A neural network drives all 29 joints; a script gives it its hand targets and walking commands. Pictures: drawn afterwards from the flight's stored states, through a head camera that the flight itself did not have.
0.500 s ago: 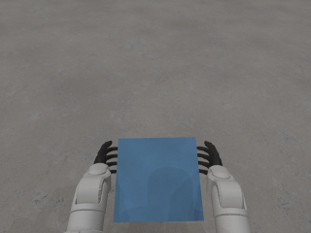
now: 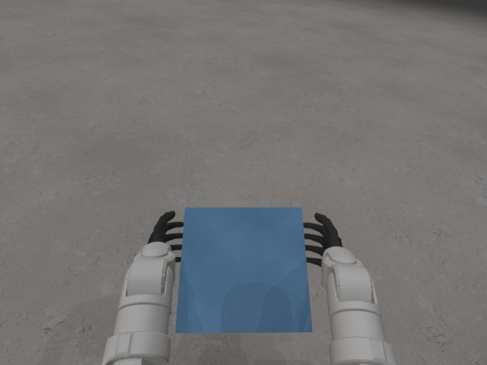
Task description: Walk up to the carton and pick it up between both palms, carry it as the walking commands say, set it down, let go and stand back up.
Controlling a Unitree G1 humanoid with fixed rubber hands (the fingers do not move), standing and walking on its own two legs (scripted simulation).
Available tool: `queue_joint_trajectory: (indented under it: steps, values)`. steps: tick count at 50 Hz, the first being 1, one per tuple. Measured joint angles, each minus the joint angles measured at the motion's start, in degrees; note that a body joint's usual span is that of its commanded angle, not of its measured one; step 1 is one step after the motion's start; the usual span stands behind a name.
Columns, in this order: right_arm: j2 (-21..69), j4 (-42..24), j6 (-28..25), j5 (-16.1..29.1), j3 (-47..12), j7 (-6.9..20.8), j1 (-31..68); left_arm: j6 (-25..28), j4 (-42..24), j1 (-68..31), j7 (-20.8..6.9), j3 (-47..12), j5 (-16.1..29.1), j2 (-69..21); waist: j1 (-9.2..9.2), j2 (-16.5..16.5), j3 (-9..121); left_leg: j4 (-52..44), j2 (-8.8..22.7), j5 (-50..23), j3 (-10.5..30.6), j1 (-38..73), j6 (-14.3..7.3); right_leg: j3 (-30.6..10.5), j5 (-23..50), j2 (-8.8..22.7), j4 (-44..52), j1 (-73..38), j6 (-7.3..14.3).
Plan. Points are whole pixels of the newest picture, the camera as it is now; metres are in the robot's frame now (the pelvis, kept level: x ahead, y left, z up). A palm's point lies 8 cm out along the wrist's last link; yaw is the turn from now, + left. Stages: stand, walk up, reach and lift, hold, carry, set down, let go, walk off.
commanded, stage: hold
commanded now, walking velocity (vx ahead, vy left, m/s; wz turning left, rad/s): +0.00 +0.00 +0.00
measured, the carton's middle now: (243, 272) +0.33 +0.01 -0.07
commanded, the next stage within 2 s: set down in 0.46 s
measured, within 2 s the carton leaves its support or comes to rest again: neither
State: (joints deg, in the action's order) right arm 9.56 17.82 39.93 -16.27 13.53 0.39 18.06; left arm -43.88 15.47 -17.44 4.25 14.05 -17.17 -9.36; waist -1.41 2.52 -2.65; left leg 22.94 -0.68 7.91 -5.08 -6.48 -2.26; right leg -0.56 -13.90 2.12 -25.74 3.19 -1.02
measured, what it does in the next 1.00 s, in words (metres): stands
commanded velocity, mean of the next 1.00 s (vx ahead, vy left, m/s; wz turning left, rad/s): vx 0.00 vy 0.00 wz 0.00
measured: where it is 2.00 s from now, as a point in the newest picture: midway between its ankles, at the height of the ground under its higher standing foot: outside the picture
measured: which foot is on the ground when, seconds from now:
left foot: down 0.00-1.00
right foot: down 0.00-1.00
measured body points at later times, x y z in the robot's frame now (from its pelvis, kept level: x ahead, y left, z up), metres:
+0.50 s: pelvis +0.01 -0.02 +0.00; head -0.03 -0.01 +0.45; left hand +0.30 +0.15 +0.03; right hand +0.32 -0.15 +0.05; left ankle +0.06 +0.09 -0.74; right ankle +0.01 -0.14 -0.74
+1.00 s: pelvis +0.00 -0.02 -0.01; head +0.00 -0.01 +0.44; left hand +0.31 +0.13 -0.01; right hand +0.32 -0.17 +0.00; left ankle +0.07 +0.09 -0.74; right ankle +0.01 -0.14 -0.74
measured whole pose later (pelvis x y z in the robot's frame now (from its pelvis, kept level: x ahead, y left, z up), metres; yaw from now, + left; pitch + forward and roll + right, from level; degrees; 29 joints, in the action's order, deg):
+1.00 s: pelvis +0.00 -0.02 -0.01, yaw +0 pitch -3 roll +0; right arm 10.9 28.2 30.0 -20.8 22.5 -0.5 22.2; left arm -32.6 28.0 -22.1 1.1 20.0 -21.9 -10.9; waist -1.3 1.8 -2.0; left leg 29.8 1.1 9.8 -3.4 -17.5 -0.8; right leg 0.3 -16.2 0.2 -32.7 14.1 0.5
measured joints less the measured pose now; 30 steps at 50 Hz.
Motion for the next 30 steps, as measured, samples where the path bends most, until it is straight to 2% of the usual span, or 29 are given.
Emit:
queue_joint_trajectory:
  steps: [10, 21, 30]
  values:
    - [0.36, 1.49, 0.14, -1.05, 1.48, 0.16, 1.22, 0.10, 1.92, -0.89, -0.42, 0.94, -0.80, -0.27, -0.21, -0.30, 0.85, -1.58, 0.01, -0.60, 0.55, 0.31, 0.43, 0.32, 0.32, -0.21, 1.34, -0.32, 0.31]
    - [-0.39, -0.49, 0.44, 0.21, -0.81, -0.22, -1.40, -0.86, -0.46, 1.41, -0.89, -1.34, 0.07, 0.37, -0.71, -0.63, 1.25, -3.44, 0.67, -1.02, 0.82, 1.76, 1.18, 0.45, 0.78, -0.97, 3.25, -1.76, 0.69]
    - [-0.75, -0.41, 0.76, -1.02, -0.29, -0.44, -2.86, 0.03, 1.26, 2.68, -2.86, -2.91, 0.36, 0.67, 0.70, -1.15, 1.29, -3.22, 0.94, -0.84, 1.64, 1.91, 1.29, 1.17, 0.79, -1.33, 3.87, -2.51, 1.13]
